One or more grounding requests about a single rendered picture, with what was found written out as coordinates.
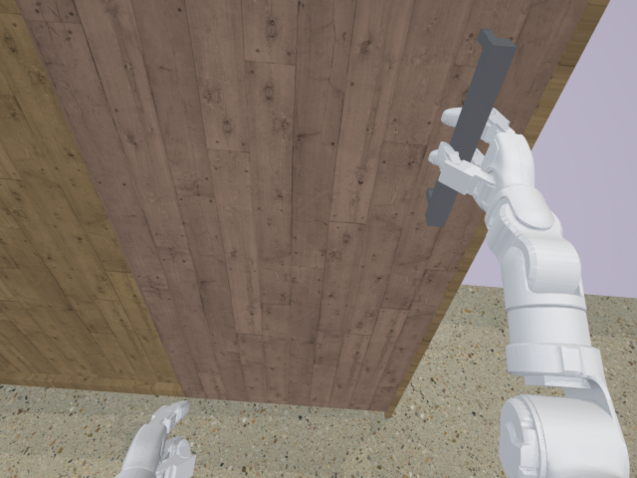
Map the robot right forearm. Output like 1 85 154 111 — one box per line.
485 185 629 478

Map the right robot hand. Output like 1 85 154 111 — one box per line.
428 108 534 213

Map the wardrobe door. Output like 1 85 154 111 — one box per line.
15 0 589 411
0 0 179 383

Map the handle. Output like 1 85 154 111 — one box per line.
425 28 517 227

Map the left robot hand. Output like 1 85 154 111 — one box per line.
121 400 196 478

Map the right robot upper arm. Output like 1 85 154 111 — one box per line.
499 394 627 478

